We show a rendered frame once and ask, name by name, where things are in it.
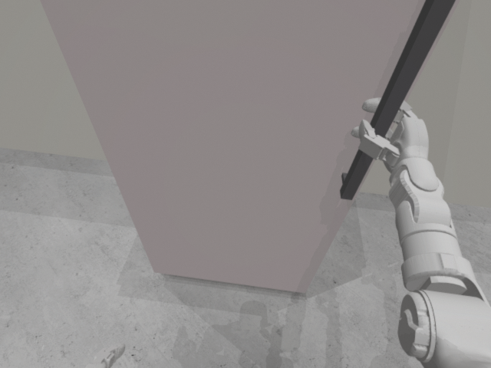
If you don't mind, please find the left robot hand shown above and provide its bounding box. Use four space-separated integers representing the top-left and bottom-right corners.
85 343 125 368

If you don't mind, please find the right robot hand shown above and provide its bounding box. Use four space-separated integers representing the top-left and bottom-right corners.
351 97 429 174

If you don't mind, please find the right robot upper arm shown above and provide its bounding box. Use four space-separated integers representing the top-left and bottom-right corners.
397 289 491 368

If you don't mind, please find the handle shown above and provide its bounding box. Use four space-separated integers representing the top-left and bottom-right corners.
340 0 456 200

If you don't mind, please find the robot right forearm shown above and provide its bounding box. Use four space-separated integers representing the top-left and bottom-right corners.
389 157 491 310

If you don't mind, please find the fridge door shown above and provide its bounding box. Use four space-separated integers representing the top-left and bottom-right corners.
40 0 460 293

